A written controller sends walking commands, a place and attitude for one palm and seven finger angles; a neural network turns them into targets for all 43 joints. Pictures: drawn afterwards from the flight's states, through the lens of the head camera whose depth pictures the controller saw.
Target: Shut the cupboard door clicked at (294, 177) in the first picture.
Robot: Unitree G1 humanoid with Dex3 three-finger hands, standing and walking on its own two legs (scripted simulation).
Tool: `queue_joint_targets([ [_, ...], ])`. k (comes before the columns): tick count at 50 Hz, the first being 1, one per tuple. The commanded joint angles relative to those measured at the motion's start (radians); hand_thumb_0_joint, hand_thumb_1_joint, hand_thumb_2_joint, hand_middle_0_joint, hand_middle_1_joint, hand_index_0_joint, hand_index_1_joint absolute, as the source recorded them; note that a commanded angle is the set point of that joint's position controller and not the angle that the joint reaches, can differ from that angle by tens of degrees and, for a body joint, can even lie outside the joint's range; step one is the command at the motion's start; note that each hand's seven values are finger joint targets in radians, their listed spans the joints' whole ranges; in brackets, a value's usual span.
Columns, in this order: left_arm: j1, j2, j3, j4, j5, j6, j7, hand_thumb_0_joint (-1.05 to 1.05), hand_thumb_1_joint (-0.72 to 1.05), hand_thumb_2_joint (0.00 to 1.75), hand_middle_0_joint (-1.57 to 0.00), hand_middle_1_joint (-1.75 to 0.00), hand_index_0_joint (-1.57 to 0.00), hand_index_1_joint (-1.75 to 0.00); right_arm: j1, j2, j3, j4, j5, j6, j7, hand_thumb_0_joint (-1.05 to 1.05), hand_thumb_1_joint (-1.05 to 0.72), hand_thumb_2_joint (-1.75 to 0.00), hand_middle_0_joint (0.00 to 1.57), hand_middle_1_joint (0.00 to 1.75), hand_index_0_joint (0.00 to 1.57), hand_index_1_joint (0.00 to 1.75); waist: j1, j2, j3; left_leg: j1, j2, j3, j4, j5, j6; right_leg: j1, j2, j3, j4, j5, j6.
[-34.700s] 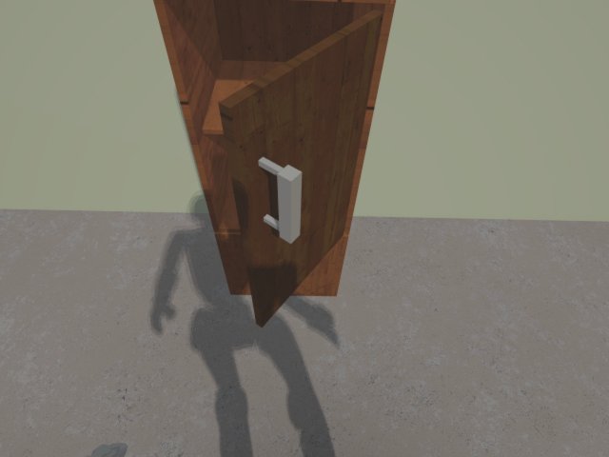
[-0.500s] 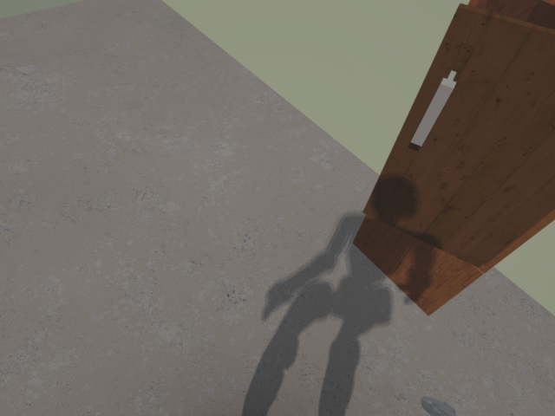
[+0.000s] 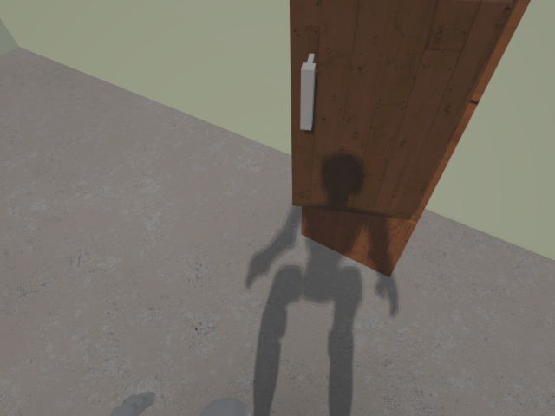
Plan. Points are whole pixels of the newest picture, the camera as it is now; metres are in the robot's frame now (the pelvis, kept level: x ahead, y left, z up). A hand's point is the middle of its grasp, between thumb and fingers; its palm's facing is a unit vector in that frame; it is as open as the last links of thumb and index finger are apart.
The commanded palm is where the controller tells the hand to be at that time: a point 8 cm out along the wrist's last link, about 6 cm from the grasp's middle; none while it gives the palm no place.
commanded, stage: turn to face it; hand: left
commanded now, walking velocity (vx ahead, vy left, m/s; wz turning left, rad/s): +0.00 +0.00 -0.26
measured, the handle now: (308, 92) +0.69 -0.04 +0.07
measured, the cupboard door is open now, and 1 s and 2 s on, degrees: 21 21 21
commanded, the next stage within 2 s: take the last steps up to it in 0.20 s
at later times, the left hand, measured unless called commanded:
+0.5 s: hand out of the picture +0.12 +0.23 -0.16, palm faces -0.15 -0.97 -0.18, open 7.4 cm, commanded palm none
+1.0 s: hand (238, 391) +0.18 +0.09 -0.17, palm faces -0.20 -0.96 -0.18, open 7.2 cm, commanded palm none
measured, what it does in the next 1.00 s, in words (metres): walks ahead: left foot, then right foot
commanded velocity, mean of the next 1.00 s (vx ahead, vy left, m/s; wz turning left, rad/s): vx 0.18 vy -0.08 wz -0.14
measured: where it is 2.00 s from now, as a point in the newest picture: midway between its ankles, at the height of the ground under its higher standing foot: outside the picture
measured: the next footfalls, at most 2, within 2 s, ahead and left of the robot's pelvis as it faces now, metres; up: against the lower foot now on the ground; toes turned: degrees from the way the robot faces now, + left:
left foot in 0.22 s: +0.08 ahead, +0.13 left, +0.00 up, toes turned -1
right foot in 0.74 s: +0.08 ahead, -0.16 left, +0.00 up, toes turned -17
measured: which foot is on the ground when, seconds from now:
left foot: up 0.00-0.20, down 0.22-0.74, up 0.76-1.00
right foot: down 0.00-0.24, up 0.26-0.72, down 0.74-1.00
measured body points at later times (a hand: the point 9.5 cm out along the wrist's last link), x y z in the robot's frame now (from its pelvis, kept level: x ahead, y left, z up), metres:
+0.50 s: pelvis +0.03 +0.04 +0.02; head +0.06 +0.06 +0.46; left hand +0.12 +0.28 -0.14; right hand +0.01 -0.20 -0.12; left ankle +0.04 +0.13 -0.73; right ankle -0.04 -0.10 -0.65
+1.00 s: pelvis +0.12 -0.08 +0.01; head +0.14 -0.08 +0.46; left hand +0.19 +0.14 -0.15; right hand +0.09 -0.33 -0.14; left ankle +0.18 +0.02 -0.69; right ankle +0.05 -0.15 -0.73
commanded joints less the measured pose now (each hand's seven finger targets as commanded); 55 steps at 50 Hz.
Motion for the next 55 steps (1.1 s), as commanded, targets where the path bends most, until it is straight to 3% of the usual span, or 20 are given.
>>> queue_joint_targets([
  [1,0.023,0.195,0.052,-0.051,0.001,-0.014,0.019,0.00,0.90,0.90,-0.20,-0.30,-0.20,-0.30,0.010,-0.038,-0.003,-0.073,-0.003,-0.030,0.010,0.00,-0.90,-0.90,0.20,0.30,0.20,0.30,0.016,-0.209,-0.140,-0.033,0.004,-0.025,-0.037,0.094,-0.013,0.093,-0.230,0.198,-0.220,0.437,-0.155],
  [7,0.045,0.208,0.062,-0.024,0.008,-0.008,0.018,0.00,0.90,0.90,-0.20,-0.30,-0.20,-0.30,0.006,-0.012,0.007,-0.071,0.004,-0.047,0.003,0.00,-0.90,-0.90,0.20,0.30,0.20,0.30,0.030,-0.209,-0.123,0.066,-0.034,0.001,-0.378,0.075,-0.004,0.099,-0.236,0.270,-0.191,0.411,-0.175],
  [9,0.013,0.192,0.061,-0.019,-0.001,-0.003,0.019,0.00,0.90,0.90,-0.20,-0.30,-0.20,-0.30,0.089,-0.011,0.010,-0.041,0.004,-0.058,-0.004,0.00,-0.90,-0.90,0.20,0.30,0.20,0.30,-0.013,-0.197,-0.132,0.218,-0.045,0.002,-0.597,0.242,0.002,0.033,-0.197,0.257,-0.127,0.358,-0.121],
  [10,0.014,0.156,0.054,-0.021,-0.007,0.002,0.017,0.00,0.90,0.90,-0.20,-0.30,-0.20,-0.30,0.123,-0.038,0.006,-0.029,0.004,-0.069,-0.005,0.00,-0.90,-0.90,0.20,0.30,0.20,0.30,-0.021,-0.106,-0.139,0.329,-0.007,-0.042,-0.723,0.328,0.012,-0.044,-0.143,0.215,-0.056,0.262,-0.072],
  [11,0.062,0.098,0.043,-0.027,-0.017,0.008,0.012,0.00,0.90,0.90,-0.20,-0.30,-0.20,-0.30,0.134,-0.122,-0.004,-0.029,-0.009,-0.081,-0.009,0.00,-0.90,-0.90,0.20,0.30,0.20,0.30,-0.007,0.152,-0.160,0.405,0.182,-0.251,-0.792,0.463,0.082,-0.157,-0.011,0.118,0.094,0.026,-0.008],
  [12,0.060,0.082,0.038,-0.034,-0.017,0.013,0.011,0.00,0.90,0.90,-0.20,-0.30,-0.20,-0.30,0.133,-0.169,-0.015,-0.040,-0.015,-0.075,-0.016,0.00,-0.90,-0.90,0.20,0.30,0.20,0.30,-0.011,0.270,-0.122,0.345,0.332,-0.379,-0.841,0.536,0.179,-0.202,0.032,0.041,0.270,-0.282,0.026],
  [13,0.047,0.101,0.045,-0.033,-0.012,0.018,0.009,0.00,0.90,0.90,-0.20,-0.30,-0.20,-0.30,0.106,-0.155,-0.006,-0.055,-0.022,-0.067,-0.019,0.00,-0.90,-0.90,0.20,0.30,0.20,0.30,-0.009,0.174,-0.090,0.223,0.339,-0.351,-0.851,0.430,0.228,-0.144,0.007,0.085,0.388,-0.292,0.018],
  [17,0.049,0.088,0.052,0.009,-0.001,0.022,-0.011,0.00,0.90,0.90,-0.20,-0.30,-0.20,-0.30,0.070,-0.085,0.014,-0.048,-0.025,-0.080,-0.029,0.00,-0.90,-0.90,0.20,0.30,0.20,0.30,0.018,0.102,-0.069,0.292,0.243,-0.212,-0.841,0.514,0.195,-0.231,-0.021,0.071,0.504,-0.161,0.042],
  [26,-0.065,0.063,0.039,-0.006,0.008,0.012,-0.049,0.00,0.90,0.90,-0.20,-0.30,-0.20,-0.30,0.225,-0.095,-0.019,0.038,-0.027,-0.101,-0.022,0.00,-0.90,-0.90,0.20,0.30,0.20,0.30,-0.053,0.055,-0.047,0.440,0.297,-0.165,-0.924,0.217,0.201,-0.340,-0.069,0.022,0.345,-0.065,0.044],
  [31,-0.071,0.056,0.037,0.001,0.007,0.007,-0.059,0.00,0.90,0.90,-0.20,-0.30,-0.20,-0.30,0.187,-0.122,-0.032,0.059,-0.030,-0.100,-0.011,0.00,-0.90,-0.90,0.20,0.30,0.20,0.30,-0.040,0.102,-0.020,0.325,0.293,-0.094,-0.919,0.132,0.186,-0.179,-0.060,-0.031,0.132,-0.068,0.029],
  [34,0.035,0.067,0.045,0.045,0.006,0.000,-0.058,0.00,0.90,0.90,-0.20,-0.30,-0.20,-0.30,0.134,-0.128,-0.030,0.062,-0.027,-0.095,-0.005,0.00,-0.90,-0.90,0.20,0.30,0.20,0.30,0.021,0.085,-0.037,0.200,0.249,-0.035,-0.840,0.071,0.151,0.042,-0.015,-0.084,-0.022,0.029,0.020],
  [36,0.201,0.138,0.063,0.104,0.009,-0.019,-0.044,0.00,0.90,0.90,-0.20,-0.30,-0.20,-0.30,0.107,-0.078,-0.019,0.058,-0.016,-0.095,0.006,0.00,-0.90,-0.90,0.20,0.30,0.20,0.30,0.105,-0.113,-0.086,0.001,0.123,0.089,-0.582,0.015,0.086,0.334,-0.076,0.018,-0.199,-0.036,-0.023],
  [37,0.301,0.239,0.081,0.139,0.014,-0.032,-0.026,0.00,0.90,0.90,-0.20,-0.30,-0.20,-0.30,0.067,0.015,0.004,0.020,-0.005,-0.097,0.011,0.00,-0.90,-0.90,0.20,0.30,0.20,0.30,0.148,-0.426,-0.096,-0.211,-0.027,0.177,-0.276,-0.169,0.042,0.431,-0.302,0.369,-0.342,-0.205,-0.123],
  [38,0.304,0.247,0.076,0.140,-0.003,-0.030,-0.011,0.00,0.90,0.90,-0.20,-0.30,-0.20,-0.30,0.009,-0.018,0.001,-0.005,-0.009,-0.090,0.010,0.00,-0.90,-0.90,0.20,0.30,0.20,0.30,0.152,-0.357,-0.049,-0.237,-0.011,0.049,-0.090,-0.171,0.062,0.301,-0.376,0.474,-0.431,-0.262,-0.189],
  [40,0.169,0.177,0.061,0.119,-0.004,-0.036,0.003,0.00,0.90,0.90,-0.20,-0.30,-0.20,-0.30,0.050,-0.004,-0.009,0.023,-0.010,-0.085,0.014,0.00,-0.90,-0.90,0.20,0.30,0.20,0.30,0.068,-0.279,-0.009,-0.224,0.030,0.002,0.003,-0.019,0.066,0.209,-0.331,0.389,-0.437,-0.296,-0.196],
  [43,0.084,0.085,0.025,0.106,-0.004,-0.059,0.009,0.00,0.90,0.90,-0.20,-0.30,-0.20,-0.30,0.093,0.015,-0.004,0.060,-0.020,-0.079,0.022,0.00,-0.90,-0.90,0.20,0.30,0.20,0.30,-0.001,-0.173,0.021,-0.126,0.048,-0.001,-0.040,0.115,0.046,0.100,-0.253,0.150,-0.402,0.048,-0.179],
  [46,0.103,0.074,0.020,0.127,-0.001,-0.078,0.012,0.00,0.90,0.90,-0.20,-0.30,-0.20,-0.30,0.117,0.048,0.004,0.064,-0.019,-0.077,0.025,0.00,-0.90,-0.90,0.20,0.30,0.20,0.30,-0.026,-0.134,-0.004,-0.074,0.032,0.016,-0.143,0.164,0.042,0.104,-0.237,0.084,-0.387,0.241,-0.197],
  [51,0.172,0.086,0.018,0.178,0.000,-0.083,0.016,0.00,0.90,0.90,-0.20,-0.30,-0.20,-0.30,0.028,0.063,0.019,0.029,-0.014,-0.097,0.024,0.00,-0.90,-0.90,0.20,0.30,0.20,0.30,0.010,-0.124,-0.038,-0.032,-0.002,0.052,-0.423,0.169,0.053,0.256,-0.241,0.092,-0.292,0.509,-0.199],
  [54,0.157,0.077,0.014,0.192,-0.015,-0.077,0.018,0.00,0.90,0.90,-0.20,-0.30,-0.20,-0.30,0.154,0.033,0.019,0.081,-0.016,-0.115,0.009,0.00,-0.90,-0.90,0.20,0.30,0.20,0.30,-0.053,-0.102,-0.099,0.246,-0.047,0.062,-0.644,0.381,0.071,0.204,-0.171,0.030,-0.066,0.623,-0.132],
  [55,0.195,0.043,0.010,0.188,-0.016,-0.073,0.016,0.00,0.90,0.90,-0.20,-0.30,-0.20,-0.30,0.240,-0.031,0.003,0.106,-0.023,-0.124,0.003,0.00,-0.90,-0.90,0.20,0.30,0.20,0.30,-0.071,0.022,-0.154,0.441,0.068,-0.108,-0.668,0.554,0.121,0.045,-0.096,-0.009,0.118,0.438,-0.074],
])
